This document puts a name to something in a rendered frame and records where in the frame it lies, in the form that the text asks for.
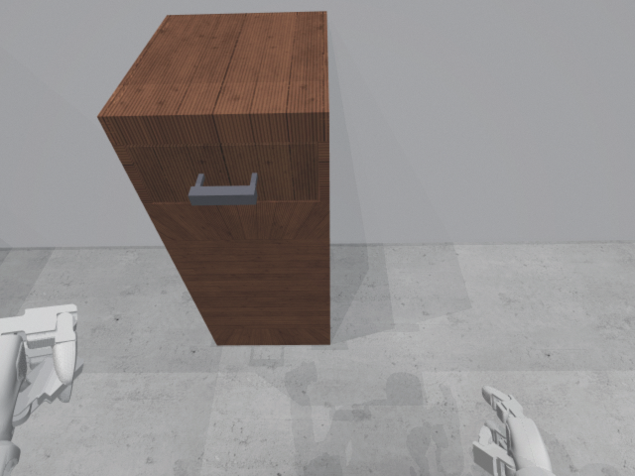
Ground right robot hand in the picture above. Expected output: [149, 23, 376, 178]
[472, 386, 553, 476]

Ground left robot forearm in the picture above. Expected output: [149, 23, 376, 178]
[0, 440, 21, 476]

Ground handle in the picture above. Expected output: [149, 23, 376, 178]
[188, 173, 258, 205]

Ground left robot hand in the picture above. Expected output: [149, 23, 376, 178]
[0, 304, 83, 441]

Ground cabinet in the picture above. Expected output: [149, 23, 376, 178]
[97, 11, 330, 345]

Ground drawer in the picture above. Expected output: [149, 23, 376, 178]
[127, 142, 318, 202]

